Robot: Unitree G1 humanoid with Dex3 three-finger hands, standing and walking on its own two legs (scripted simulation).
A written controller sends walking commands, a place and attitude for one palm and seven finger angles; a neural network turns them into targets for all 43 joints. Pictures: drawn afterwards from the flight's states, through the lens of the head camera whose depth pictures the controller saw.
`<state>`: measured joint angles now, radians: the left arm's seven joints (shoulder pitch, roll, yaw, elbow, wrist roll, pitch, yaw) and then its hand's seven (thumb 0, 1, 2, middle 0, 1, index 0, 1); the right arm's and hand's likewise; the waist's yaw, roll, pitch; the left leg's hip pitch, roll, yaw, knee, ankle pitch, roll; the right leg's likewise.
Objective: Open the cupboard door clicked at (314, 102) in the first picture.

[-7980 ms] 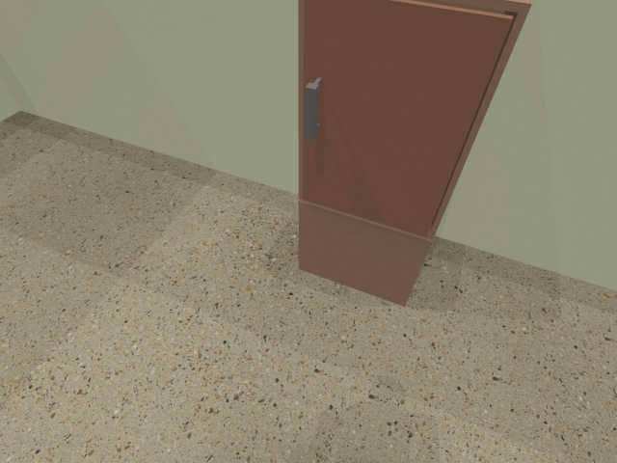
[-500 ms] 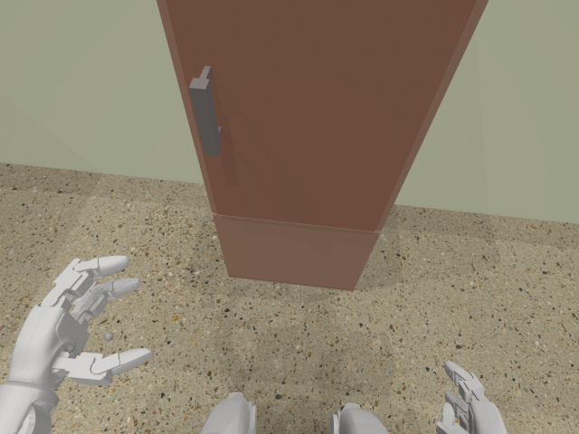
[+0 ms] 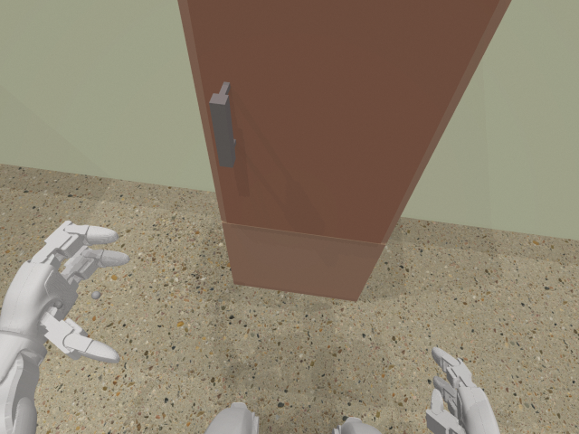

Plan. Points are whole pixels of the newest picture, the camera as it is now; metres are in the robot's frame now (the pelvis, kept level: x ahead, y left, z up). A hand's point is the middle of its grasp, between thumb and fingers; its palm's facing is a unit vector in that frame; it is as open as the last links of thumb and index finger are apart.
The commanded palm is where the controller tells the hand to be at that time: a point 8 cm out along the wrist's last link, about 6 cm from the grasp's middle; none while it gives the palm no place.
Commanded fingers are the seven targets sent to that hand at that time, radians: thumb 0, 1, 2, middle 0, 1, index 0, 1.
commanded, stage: raise the hand with hooked fingers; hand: left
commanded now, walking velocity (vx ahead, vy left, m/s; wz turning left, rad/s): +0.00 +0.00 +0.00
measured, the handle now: (226, 125) +0.59 +0.15 +0.06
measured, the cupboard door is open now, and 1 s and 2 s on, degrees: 0 0 0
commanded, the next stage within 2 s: move the hooked fingers beside the handle in 0.66 s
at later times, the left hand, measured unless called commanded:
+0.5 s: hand (102, 271) +0.29 +0.26 +0.07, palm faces -0.06 -1.00 -0.04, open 13.9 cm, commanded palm +0.27 +0.31 +0.07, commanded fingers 0.00 -0.50 0.30 -0.30 -1.20 -0.30 -1.20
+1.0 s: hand (119, 253) +0.32 +0.25 +0.07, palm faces -0.08 -1.00 -0.02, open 14.0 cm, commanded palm +0.30 +0.30 +0.07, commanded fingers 0.00 -0.50 0.30 -0.30 -1.20 -0.30 -1.20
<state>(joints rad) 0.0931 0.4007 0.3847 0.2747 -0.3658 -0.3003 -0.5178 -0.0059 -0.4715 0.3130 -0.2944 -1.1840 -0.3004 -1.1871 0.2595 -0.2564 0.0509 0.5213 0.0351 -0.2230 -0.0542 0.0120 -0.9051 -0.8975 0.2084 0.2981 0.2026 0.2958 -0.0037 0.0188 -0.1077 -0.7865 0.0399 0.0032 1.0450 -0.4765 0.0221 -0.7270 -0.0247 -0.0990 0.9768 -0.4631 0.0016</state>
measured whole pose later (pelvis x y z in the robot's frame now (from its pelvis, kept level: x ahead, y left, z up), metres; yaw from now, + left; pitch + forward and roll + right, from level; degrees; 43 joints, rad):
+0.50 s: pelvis +0.00 -0.01 +0.01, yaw -1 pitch +12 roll -2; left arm -0.01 0.43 0.44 0.41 -0.37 -0.31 -0.56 -0.01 -0.50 0.30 -0.30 -1.20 -0.30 -1.20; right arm 0.31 -0.29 0.03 0.53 0.04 -0.19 -0.06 0.01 -0.91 -0.90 0.21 0.30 0.20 0.30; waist -0.03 0.01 -0.10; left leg -0.75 0.05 0.02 0.99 -0.45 0.01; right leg -0.71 -0.01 -0.08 0.94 -0.44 -0.01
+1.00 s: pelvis -0.01 -0.01 +0.00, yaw +0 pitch +13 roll -2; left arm -0.19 0.44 0.40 0.55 -0.34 -0.30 -0.56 -0.01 -0.50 0.30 -0.30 -1.20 -0.30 -1.20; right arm 0.28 -0.28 0.05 0.56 0.04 -0.18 -0.08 0.01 -0.91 -0.90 0.21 0.30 0.20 0.30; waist -0.02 0.01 -0.09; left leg -0.78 0.05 0.00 1.02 -0.45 0.01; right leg -0.74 -0.02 -0.10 0.97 -0.45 -0.01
